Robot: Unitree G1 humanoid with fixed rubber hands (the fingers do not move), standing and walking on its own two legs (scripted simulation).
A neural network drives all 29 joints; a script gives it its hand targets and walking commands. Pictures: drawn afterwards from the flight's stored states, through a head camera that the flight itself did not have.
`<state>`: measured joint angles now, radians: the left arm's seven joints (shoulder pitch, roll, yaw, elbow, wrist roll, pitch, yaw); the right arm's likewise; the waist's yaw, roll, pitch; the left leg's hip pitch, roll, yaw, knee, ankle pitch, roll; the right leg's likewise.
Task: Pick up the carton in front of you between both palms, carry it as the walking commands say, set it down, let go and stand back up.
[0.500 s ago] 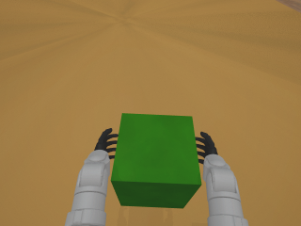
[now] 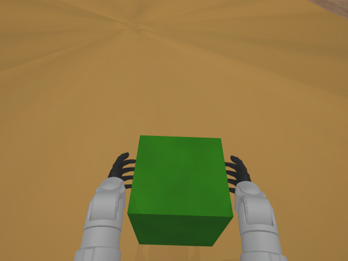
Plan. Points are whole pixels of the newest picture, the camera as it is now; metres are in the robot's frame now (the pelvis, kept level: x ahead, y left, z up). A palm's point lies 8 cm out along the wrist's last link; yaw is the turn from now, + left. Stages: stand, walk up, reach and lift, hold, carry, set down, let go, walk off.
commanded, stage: hold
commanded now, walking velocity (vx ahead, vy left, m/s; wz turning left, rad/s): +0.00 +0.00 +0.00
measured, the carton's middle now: (178, 193) +0.31 +0.00 -0.05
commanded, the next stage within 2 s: set down in 0.74 s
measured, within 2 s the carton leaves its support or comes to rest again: neither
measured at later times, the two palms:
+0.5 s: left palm (112, 181) +0.28 +0.16 +0.05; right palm (242, 191) +0.27 -0.14 +0.05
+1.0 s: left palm (119, 171) +0.32 +0.15 +0.03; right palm (238, 179) +0.31 -0.14 +0.03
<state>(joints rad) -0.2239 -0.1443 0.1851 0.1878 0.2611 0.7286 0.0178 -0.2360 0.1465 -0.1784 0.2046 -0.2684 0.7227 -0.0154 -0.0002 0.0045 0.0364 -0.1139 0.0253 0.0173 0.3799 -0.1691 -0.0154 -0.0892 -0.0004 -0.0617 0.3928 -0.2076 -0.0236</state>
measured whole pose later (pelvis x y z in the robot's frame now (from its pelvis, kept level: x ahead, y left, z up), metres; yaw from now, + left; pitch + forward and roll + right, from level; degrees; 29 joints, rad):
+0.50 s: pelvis -0.02 +0.02 +0.00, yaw -3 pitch -9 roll +0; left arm -0.32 -0.17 0.28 0.32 0.32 0.72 -0.01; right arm -0.33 0.17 -0.29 0.34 -0.33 0.71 0.02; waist 0.00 -0.01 0.03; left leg -0.08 -0.02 -0.01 0.43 -0.19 0.02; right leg -0.07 0.01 0.05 0.43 -0.20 0.00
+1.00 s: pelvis +0.00 +0.02 -0.01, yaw -3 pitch -6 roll +0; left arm -0.44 -0.19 0.41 0.45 0.40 0.64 -0.02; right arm -0.44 0.21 -0.42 0.44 -0.39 0.64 0.01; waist 0.00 -0.01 0.05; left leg -0.14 -0.03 -0.04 0.47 -0.23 0.01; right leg -0.13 0.03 0.06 0.47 -0.25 0.00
